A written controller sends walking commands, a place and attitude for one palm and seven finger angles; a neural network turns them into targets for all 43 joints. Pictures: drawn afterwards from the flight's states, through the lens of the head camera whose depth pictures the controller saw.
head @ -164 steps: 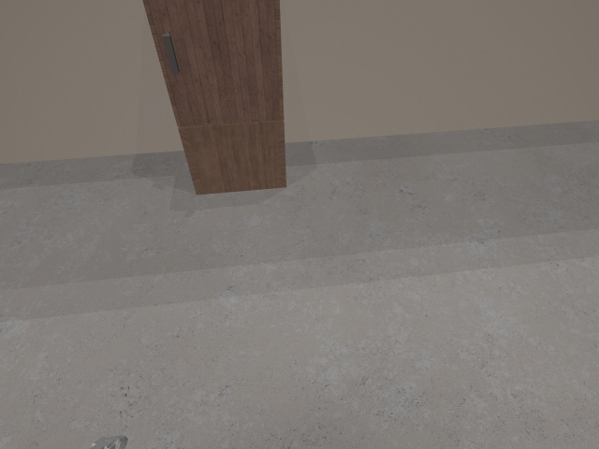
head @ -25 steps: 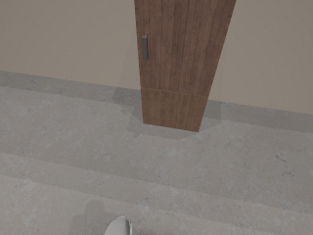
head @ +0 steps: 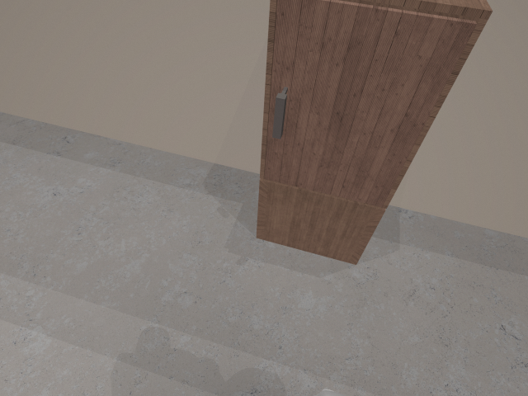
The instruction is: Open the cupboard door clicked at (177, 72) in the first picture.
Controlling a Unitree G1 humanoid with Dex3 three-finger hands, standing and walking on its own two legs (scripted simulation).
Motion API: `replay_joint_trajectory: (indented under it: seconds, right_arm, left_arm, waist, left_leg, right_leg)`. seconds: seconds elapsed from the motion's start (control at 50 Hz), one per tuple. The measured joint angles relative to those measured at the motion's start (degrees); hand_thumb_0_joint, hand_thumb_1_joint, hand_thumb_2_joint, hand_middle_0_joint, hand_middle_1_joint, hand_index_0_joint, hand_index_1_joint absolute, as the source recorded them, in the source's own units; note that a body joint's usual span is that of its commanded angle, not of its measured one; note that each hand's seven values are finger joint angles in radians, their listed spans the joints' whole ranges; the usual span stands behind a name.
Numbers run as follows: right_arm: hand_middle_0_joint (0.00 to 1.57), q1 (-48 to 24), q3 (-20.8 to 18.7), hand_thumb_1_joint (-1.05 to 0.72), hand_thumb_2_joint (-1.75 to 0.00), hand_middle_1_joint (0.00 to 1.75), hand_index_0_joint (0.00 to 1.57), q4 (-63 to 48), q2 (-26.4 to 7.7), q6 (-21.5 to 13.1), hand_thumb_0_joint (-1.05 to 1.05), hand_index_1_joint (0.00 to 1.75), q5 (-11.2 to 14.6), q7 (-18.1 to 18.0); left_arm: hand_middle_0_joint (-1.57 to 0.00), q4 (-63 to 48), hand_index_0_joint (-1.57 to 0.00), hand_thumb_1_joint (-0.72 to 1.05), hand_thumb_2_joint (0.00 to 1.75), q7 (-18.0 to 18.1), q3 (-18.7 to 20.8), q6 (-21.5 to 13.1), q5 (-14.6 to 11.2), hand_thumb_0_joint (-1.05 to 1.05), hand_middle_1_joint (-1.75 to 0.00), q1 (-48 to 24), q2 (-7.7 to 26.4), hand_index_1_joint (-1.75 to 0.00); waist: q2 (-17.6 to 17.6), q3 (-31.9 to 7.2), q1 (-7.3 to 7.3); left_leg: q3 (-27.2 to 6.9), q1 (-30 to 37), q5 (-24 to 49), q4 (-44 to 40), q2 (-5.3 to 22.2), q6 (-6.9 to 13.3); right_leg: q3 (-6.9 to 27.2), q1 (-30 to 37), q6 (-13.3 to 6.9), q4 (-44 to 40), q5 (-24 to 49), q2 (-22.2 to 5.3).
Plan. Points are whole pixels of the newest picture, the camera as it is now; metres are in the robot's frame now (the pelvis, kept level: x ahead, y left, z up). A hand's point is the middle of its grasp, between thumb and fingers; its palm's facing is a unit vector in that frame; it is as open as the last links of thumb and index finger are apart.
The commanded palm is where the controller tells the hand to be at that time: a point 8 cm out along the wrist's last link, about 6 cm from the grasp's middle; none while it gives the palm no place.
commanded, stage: turn to face it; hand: left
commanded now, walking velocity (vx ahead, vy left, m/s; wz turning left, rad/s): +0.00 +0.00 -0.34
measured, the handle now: (281, 112) +0.84 +0.02 -0.04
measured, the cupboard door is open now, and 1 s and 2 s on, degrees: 0 0 0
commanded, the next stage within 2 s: take the last steps up to it in 0.26 s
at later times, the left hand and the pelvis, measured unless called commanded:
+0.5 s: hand out of the picture +0.12 +0.15 -0.17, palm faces -0.09 -0.98 -0.20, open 7.4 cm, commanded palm none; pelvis +0.05 -0.03 +0.00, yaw -10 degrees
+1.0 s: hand (231, 337) +0.25 +0.08 -0.17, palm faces -0.17 -0.96 -0.20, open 7.3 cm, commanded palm none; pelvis +0.15 -0.08 -0.01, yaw -12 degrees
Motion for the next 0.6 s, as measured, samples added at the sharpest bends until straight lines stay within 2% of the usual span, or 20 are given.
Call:
replay_joint_trajectory:
  seconds: [0.1,0.14,0.16,0.18,0.22,0.28,0.32,0.42,0.5,0.54,0.58,0.6]
  right_arm:
    - [0.20,1.90,-0.32,-0.93,-0.90,0.30,0.21,0.88,0.02,1.55,0.00,0.30,-0.48,0.07]
    - [0.20,2.70,-0.51,-0.93,-0.90,0.30,0.20,1.22,-0.08,2.15,0.00,0.30,-0.48,0.14]
    - [0.20,3.18,-0.62,-0.92,-0.90,0.30,0.20,1.39,-0.17,2.42,0.00,0.30,-0.37,0.21]
    - [0.20,3.23,-0.82,-0.92,-0.90,0.30,0.20,1.67,-0.50,2.80,0.00,0.30,-0.16,0.28]
    - [0.20,3.23,-1.04,-0.92,-0.90,0.30,0.20,1.90,-1.04,3.89,0.00,0.30,0.33,0.12]
    - [0.19,3.06,-1.12,-0.92,-0.90,0.30,0.20,2.25,-1.11,5.03,0.01,0.30,0.51,0.15]
    - [0.19,2.89,-1.14,-0.92,-0.90,0.30,0.20,2.04,-0.93,5.24,0.01,0.30,0.43,0.29]
    - [0.19,2.64,-1.04,-0.92,-0.90,0.30,0.20,0.94,-0.59,4.76,0.01,0.30,0.27,0.42]
    - [0.19,3.78,-0.62,-0.91,-0.90,0.30,0.20,0.52,-0.22,3.28,0.01,0.30,-0.07,0.64]
    - [0.19,5.07,-0.45,-0.91,-0.90,0.30,0.20,0.63,0.07,2.18,0.00,0.30,-0.31,0.64]
    - [0.19,6.64,-0.30,-0.91,-0.90,0.30,0.20,0.58,0.82,1.80,0.00,0.30,-0.79,0.61]
    - [0.19,7.63,-0.17,-0.91,-0.90,0.30,0.20,0.58,1.10,1.59,0.00,0.30,-0.88,0.60]
  left_arm:
    - [-0.20,-0.82,-0.20,0.92,0.89,-0.67,0.29,1.03,0.03,0.01,-0.30,-1.23,0.39,-0.30]
    - [-0.20,-1.25,-0.20,0.92,0.89,-0.93,0.29,0.87,0.09,0.01,-0.30,-1.18,0.40,-0.30]
    - [-0.20,-1.45,-0.20,0.92,0.89,-1.01,0.26,0.49,0.19,0.01,-0.30,-1.05,0.45,-0.30]
    - [-0.20,-1.33,-0.20,0.92,0.89,-0.92,0.21,0.00,0.37,0.01,-0.30,-1.29,0.13,-0.30]
    - [-0.20,-1.36,-0.20,0.91,0.89,-0.82,-0.37,-0.73,0.13,0.01,-0.30,-1.80,-0.49,-0.30]
    - [-0.20,-1.64,-0.20,0.91,0.89,-0.34,-0.48,-0.66,-0.04,0.01,-0.30,-1.93,-1.15,-0.30]
    - [-0.20,-1.64,-0.20,0.92,0.89,-0.02,-0.17,-0.13,0.03,0.01,-0.30,-1.91,-1.12,-0.30]
    - [-0.20,-1.40,-0.20,0.91,0.89,-0.42,0.20,0.50,0.22,0.01,-0.30,-1.76,-0.47,-0.30]
    - [-0.20,-0.98,-0.20,0.91,0.89,-1.04,0.49,0.49,0.02,0.01,-0.30,-1.01,0.21,-0.30]
    - [-0.20,-0.73,-0.20,0.91,0.89,-1.37,0.68,0.69,-0.34,0.01,-0.30,-0.21,0.63,-0.30]
    - [-0.20,-0.20,-0.20,0.91,0.89,-1.65,1.01,1.28,-0.40,0.01,-0.30,0.63,1.08,-0.30]
    - [-0.20,0.04,-0.20,0.91,0.89,-1.86,1.14,1.47,-0.13,0.01,-0.30,0.89,1.20,-0.30]
  waist:
    - [1.30,0.01,-1.09]
    - [2.01,0.20,-1.41]
    - [2.37,0.20,-1.45]
    - [3.50,0.50,-1.59]
    - [4.96,1.23,-2.21]
    - [4.83,1.36,-1.90]
    - [4.15,1.09,-1.69]
    - [2.78,0.12,-1.36]
    - [1.99,-1.38,-1.13]
    - [1.54,-2.53,-1.35]
    - [0.55,-3.37,-1.89]
    - [0.36,-3.73,-2.27]
  left_leg:
    - [2.35,1.56,-3.87,3.23,1.74,-1.69]
    - [3.42,1.30,-6.28,6.32,2.77,-2.67]
    - [3.83,0.65,-7.85,8.67,3.46,-3.26]
    - [3.22,-0.80,-8.82,11.97,4.73,-3.74]
    - [-1.41,-5.10,-14.27,20.86,4.85,-4.87]
    - [-5.95,-10.60,-15.21,31.12,3.94,-5.60]
    - [-7.55,-12.63,-13.79,32.97,3.72,-5.92]
    - [-8.97,-11.74,-11.47,24.02,3.55,-6.44]
    - [-8.04,-6.76,-8.25,11.89,3.11,-5.93]
    - [-7.60,-4.00,-4.69,6.13,2.83,-5.12]
    - [-6.80,-3.01,-3.79,6.20,2.63,-4.07]
    - [-6.49,-2.04,-3.74,5.14,2.62,-3.74]
  right_leg:
    - [-1.57,4.89,-0.40,-9.66,-0.07,1.41]
    - [-2.24,7.95,-0.73,-14.75,2.32,2.12]
    - [-2.37,9.39,-2.05,-17.28,3.37,2.65]
    - [-2.53,9.19,-3.50,-16.92,2.33,3.64]
    - [-3.00,9.06,-4.92,-16.41,1.05,4.66]
    - [-2.38,9.89,-5.25,-19.42,2.53,5.35]
    - [-1.58,10.35,-5.47,-21.72,3.90,5.67]
    - [0.29,10.84,-5.17,-25.18,6.07,6.27]
    - [1.03,11.01,-4.51,-24.78,5.63,6.90]
    - [1.33,10.05,-4.17,-21.55,2.50,7.25]
    - [1.60,7.95,-4.08,-14.28,-4.61,7.17]
    - [1.60,6.41,-4.10,-9.74,-5.63,7.10]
